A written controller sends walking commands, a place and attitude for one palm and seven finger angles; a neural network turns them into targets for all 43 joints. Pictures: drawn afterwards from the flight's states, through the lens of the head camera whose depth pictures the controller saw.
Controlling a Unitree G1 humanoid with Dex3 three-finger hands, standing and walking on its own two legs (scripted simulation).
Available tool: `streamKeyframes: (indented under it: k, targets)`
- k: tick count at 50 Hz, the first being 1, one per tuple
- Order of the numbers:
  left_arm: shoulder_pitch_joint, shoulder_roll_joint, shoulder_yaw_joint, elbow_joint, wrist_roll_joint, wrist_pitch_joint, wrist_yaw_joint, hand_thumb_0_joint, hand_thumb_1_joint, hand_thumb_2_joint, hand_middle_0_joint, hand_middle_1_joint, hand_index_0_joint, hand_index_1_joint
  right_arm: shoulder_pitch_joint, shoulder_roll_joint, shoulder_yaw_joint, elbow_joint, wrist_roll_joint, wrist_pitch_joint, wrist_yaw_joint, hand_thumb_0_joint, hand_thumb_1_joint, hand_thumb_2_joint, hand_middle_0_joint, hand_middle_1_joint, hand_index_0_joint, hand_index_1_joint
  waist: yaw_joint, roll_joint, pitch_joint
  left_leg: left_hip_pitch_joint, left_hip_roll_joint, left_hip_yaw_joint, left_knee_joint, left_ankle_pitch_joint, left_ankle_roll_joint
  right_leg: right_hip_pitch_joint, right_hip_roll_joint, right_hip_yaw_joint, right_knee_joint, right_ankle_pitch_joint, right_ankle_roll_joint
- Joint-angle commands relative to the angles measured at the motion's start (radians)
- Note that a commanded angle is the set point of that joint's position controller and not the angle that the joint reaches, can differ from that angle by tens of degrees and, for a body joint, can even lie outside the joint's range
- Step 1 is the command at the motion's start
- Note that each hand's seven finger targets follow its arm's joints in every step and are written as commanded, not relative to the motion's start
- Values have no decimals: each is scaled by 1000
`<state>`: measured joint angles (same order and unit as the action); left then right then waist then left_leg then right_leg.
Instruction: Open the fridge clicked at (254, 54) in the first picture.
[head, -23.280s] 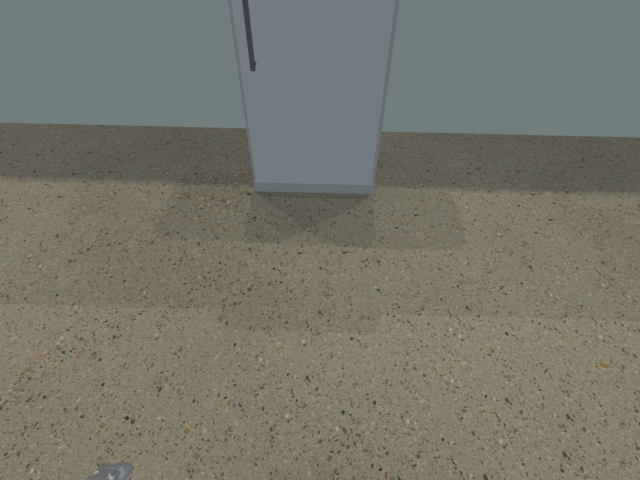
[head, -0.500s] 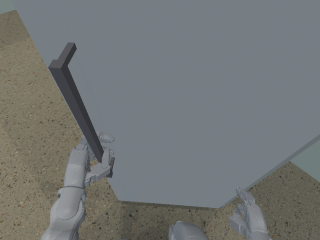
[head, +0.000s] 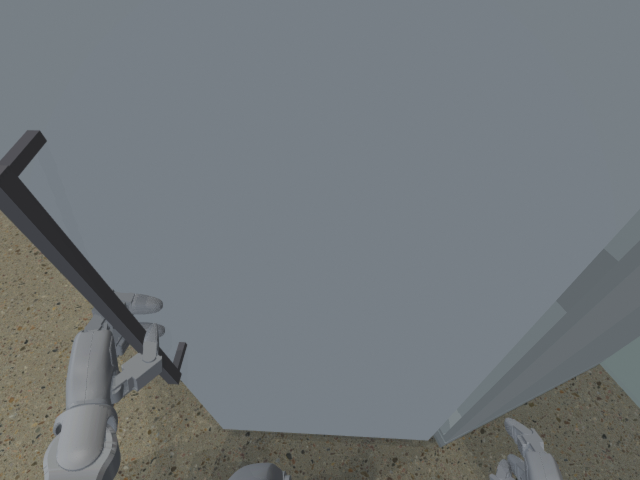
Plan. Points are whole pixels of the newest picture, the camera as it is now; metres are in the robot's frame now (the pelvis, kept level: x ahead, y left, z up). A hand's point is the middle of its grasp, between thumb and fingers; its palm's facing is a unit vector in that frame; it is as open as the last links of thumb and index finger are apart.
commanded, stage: walk backward, drawing the door open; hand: left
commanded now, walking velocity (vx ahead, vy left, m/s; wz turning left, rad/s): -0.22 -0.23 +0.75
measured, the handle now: (124, 298) +0.29 +0.23 +0.09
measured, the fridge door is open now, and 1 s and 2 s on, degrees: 64 83 82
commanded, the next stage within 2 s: stop walking and hold the door back in 0.30 s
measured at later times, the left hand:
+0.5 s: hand out of the picture +0.09 +0.15 +0.04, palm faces +0.58 -0.74 -0.35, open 5.7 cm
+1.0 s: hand out of the picture +0.10 +0.16 +0.04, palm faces +0.59 -0.77 -0.24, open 5.4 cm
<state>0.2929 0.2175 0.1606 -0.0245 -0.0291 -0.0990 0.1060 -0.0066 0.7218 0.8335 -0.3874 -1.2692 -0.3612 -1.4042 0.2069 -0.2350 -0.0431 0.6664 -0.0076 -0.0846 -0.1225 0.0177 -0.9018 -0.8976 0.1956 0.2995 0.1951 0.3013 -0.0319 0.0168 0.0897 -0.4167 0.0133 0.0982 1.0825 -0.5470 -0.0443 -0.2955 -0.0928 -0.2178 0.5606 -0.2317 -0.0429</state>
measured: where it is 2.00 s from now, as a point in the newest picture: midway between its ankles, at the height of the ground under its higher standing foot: outside the picture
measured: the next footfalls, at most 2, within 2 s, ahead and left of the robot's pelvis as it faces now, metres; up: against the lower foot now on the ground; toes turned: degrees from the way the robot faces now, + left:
left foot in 0.10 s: -0.02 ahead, +0.09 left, +0.00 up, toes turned +9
right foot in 0.46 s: +0.01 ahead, -0.24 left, +0.00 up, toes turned +16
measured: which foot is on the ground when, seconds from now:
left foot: up 0.00-0.08, down 0.10-0.46, up 0.48-0.94, down 0.96-1.00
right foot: down 0.00-0.10, up 0.12-0.44, down 0.46-0.98, up 1.00-1.00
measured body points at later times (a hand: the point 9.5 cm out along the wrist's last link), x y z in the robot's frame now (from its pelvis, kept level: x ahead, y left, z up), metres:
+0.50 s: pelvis -0.06 -0.14 +0.00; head -0.02 -0.16 +0.44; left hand +0.05 +0.19 +0.06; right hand +0.17 -0.28 -0.12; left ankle -0.08 +0.06 -0.71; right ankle -0.02 -0.25 -0.74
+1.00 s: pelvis -0.15 -0.19 +0.00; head -0.13 -0.18 +0.45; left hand +0.06 +0.20 +0.06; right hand +0.08 -0.39 -0.10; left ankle -0.21 -0.09 -0.73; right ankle -0.03 -0.25 -0.72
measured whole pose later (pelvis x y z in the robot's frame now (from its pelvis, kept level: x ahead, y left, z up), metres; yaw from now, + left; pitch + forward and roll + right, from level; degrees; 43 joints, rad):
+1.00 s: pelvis -0.15 -0.19 +0.00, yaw +26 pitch +0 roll +1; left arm -0.45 0.30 0.13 0.80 -0.01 -0.21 0.09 0.01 0.69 0.85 -0.43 -1.38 -0.45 -1.40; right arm 0.25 -0.29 -0.02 0.71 0.02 -0.09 -0.11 0.01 -0.90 -0.90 0.20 0.30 0.20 0.30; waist 0.00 -0.02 0.07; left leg -0.20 0.01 0.11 0.46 -0.27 0.03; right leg -0.42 -0.08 -0.11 0.65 -0.36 -0.01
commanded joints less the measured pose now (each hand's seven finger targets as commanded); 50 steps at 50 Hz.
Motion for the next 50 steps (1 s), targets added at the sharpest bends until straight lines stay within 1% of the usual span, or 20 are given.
streamKeyframes:
  k: [1, 3, 4, 5, 6, 7, 12, 18, 20, 21, 23, 25, 26, 30, 40, 45, 47, 48, 49, 50]
  targets:
    - [-74, 165, 85, -341, -3, -80, 25, 0, 900, 900, -450, -1400, -450, -1400, -83, -60, -1, -193, -16, -77, -10, 0, -900, -900, 200, 300, 200, 300, 40, -133, -208, 86, 39, -14, -378, 29, 31, 153, -243, 180, -177, 240, -115]
    - [-56, 155, 65, -402, -6, -83, 22, 0, 900, 900, -450, -1400, -450, -1400, -33, -56, 9, -203, -17, -80, -9, 0, -900, -900, 200, 300, 200, 300, -2, 26, -264, 263, 30, -21, -676, 269, 35, 83, -155, 109, 57, 218, -50]
    - [-73, 154, 50, -448, -5, -92, 21, 0, 900, 900, -450, -1400, -450, -1400, -32, -86, 1, -224, -17, -85, -12, 0, -900, -900, 200, 300, 200, 300, -15, 244, -243, 417, 198, -289, -798, 532, 94, -150, -47, 56, 293, 16, 35]
    - [-69, 175, 36, -492, 10, -109, 23, 0, 900, 900, -450, -1400, -450, -1400, -38, -103, -4, -218, -22, -94, -5, 0, -900, -900, 200, 300, 200, 300, 15, 446, -253, 535, 470, -682, -802, 1079, 217, -376, 49, 125, 505, -395, 106]
    - [-52, 207, 66, -467, 47, -126, 24, 0, 900, 900, -450, -1400, -450, -1400, -31, -99, -7, -198, -32, -89, 7, 0, -900, -900, 200, 300, 200, 300, 30, 369, -249, 585, 528, -745, -766, 1284, 285, -435, 31, 207, 620, -420, 107]
    - [-39, 185, 51, -470, 49, -118, 3, 0, 900, 900, -450, -1400, -450, -1400, -63, -70, 6, -181, -43, -93, 17, 0, -900, -900, 200, 300, 200, 300, 6, 267, -236, 522, 469, -659, -749, 1217, 224, -423, 31, 254, 653, -297, 93]
    - [-59, 128, 14, -390, 28, -54, -1, 0, 900, 900, -450, -1400, -450, -1400, -36, -93, -17, -166, -8, -100, 34, 0, -900, -900, 200, 300, 200, 300, 21, 267, -158, 296, 222, -285, -721, 814, 134, -193, 81, 184, 428, -127, 120]
    - [-25, 147, 42, -327, -2, -44, 18, 0, 900, 900, -450, -1400, -450, -1400, -57, -92, -1, -184, -1, -112, 32, 0, -900, -900, 200, 300, 200, 300, 14, 362, -182, 178, 186, -365, -760, 462, 151, 9, 142, 139, 130, -211, 125]
    - [-2, 169, 65, -314, 1, -56, 20, 0, 900, 900, -450, -1400, -450, -1400, -85, -83, 2, -185, -4, -115, 39, 0, -900, -900, 200, 300, 200, 300, 43, 289, -187, 85, 148, -369, -677, 413, 120, 165, 141, 134, -118, -54, 125]
    - [-87, 187, 68, -214, 15, -55, 22, 0, 900, 900, -450, -1400, -450, -1400, -64, -75, 7, -161, -1, -115, 37, 0, -900, -900, 200, 300, 200, 300, 42, 190, -193, 99, 65, -277, -569, 351, 78, 191, 104, 150, -248, 45, 120]
    - [-266, 344, 175, -144, 22, -49, 35, 0, 900, 900, -450, -1400, -450, -1400, -124, -40, 7, -171, 5, -98, 20, 0, -900, -900, 200, 300, 200, 300, 55, -310, -204, -132, -82, -142, -17, -58, 5, 142, -304, 580, -298, 374, -25]
    - [-350, 326, 184, 21, 11, -47, 47, 0, 900, 900, -450, -1400, -450, -1400, -73, -76, -2, -105, -4, -85, -1, 0, -900, -900, 200, 300, 200, 300, 34, -205, -264, -142, -39, -247, 215, 35, 5, 129, -337, 525, -237, 401, -39]
    - [-448, 251, 67, 39, 11, -46, 40, 0, 900, 900, -450, -1400, -450, -1400, -82, -88, 0, -99, 1, -70, 7, 0, -900, -900, 200, 300, 200, 300, 24, -217, -260, -168, -38, -247, 211, 61, 0, 185, -313, 544, -198, 450, -19]
    - [-571, 320, 139, 309, -7, -103, 46, 0, 900, 900, -450, -1400, -450, -1400, -109, -108, 23, -84, 13, -25, 6, 0, -900, -900, 200, 300, 200, 300, 30, -206, -207, -185, -31, -159, 144, 225, 0, 225, -209, 291, -151, 459, 20]
    - [-1008, 364, 107, 482, -15, -153, 48, 0, 900, 900, -450, -1400, -450, -1400, -48, -162, -17, -87, 22, -27, 26, 0, -900, -900, 200, 300, 200, 300, 66, -223, -219, -60, 3, -46, -289, 170, 37, 166, -265, 425, -364, -306, -58]
    - [-1149, 372, 87, 575, 2, -161, 37, 0, 900, 900, -450, -1400, -450, -1400, 36, -140, -4, -58, 29, -35, 16, 0, -900, -900, 200, 300, 200, 300, 40, -173, -320, 259, -55, 75, -599, 125, 75, 46, -183, 349, -311, -482, -46]
    - [-1184, 360, 68, 625, 8, -185, 21, 0, 900, 900, -450, -1400, -450, -1400, 80, -166, -5, -47, 27, -41, 4, 0, -900, -900, 200, 300, 200, 300, 11, 29, -330, 412, 21, -35, -756, 31, 119, -81, -66, 254, -83, -425, 17]
    - [-1237, 342, 58, 621, 5, -201, 16, 0, 900, 900, -450, -1400, -450, -1400, 69, -196, -4, -53, 26, -46, 4, 0, -900, -900, 200, 300, 200, 300, 9, 264, -282, 440, 203, -313, -891, -105, 192, -218, 43, 144, 140, -334, 57]
    - [-1326, 382, 84, 640, 4, -191, 20, 0, 900, 900, -450, -1400, -450, -1400, 53, -189, 4, -46, 37, -49, -2, 0, -900, -900, 200, 300, 200, 300, 13, 321, -213, 442, 339, -483, -930, 14, 261, -343, 83, 103, 344, -295, 62]
    - [-1355, 407, 82, 657, 18, -182, 22, 0, 900, 900, -450, -1400, -450, -1400, 33, -154, 14, -43, 40, -46, -9, 0, -900, -900, 200, 300, 200, 300, 16, 265, -220, 427, 350, -492, -903, 179, 287, -355, 56, 168, 464, -256, 53]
